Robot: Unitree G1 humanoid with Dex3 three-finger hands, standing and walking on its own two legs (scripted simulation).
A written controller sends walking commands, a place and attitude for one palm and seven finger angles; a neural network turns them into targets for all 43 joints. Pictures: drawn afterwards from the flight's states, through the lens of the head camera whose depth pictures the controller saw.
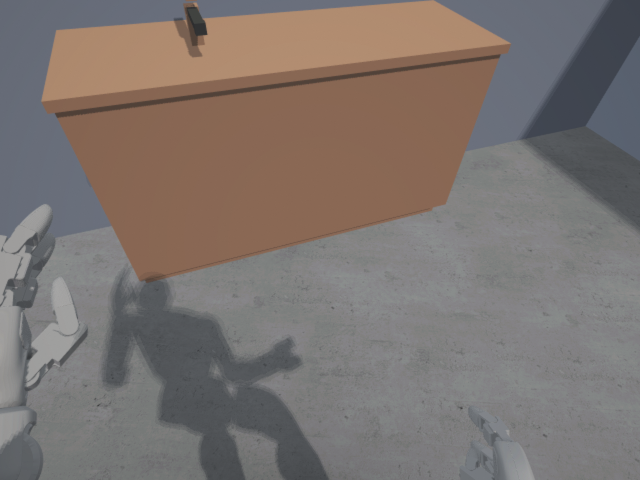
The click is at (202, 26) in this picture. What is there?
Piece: tap's lever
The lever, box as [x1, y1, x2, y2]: [193, 20, 206, 35]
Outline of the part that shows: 194,20 193,25 196,35 206,34 204,21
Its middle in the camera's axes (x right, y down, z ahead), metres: -0.31 -0.53 +0.97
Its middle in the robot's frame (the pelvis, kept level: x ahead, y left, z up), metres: +1.08 +0.39 +0.12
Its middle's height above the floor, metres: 0.89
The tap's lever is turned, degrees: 0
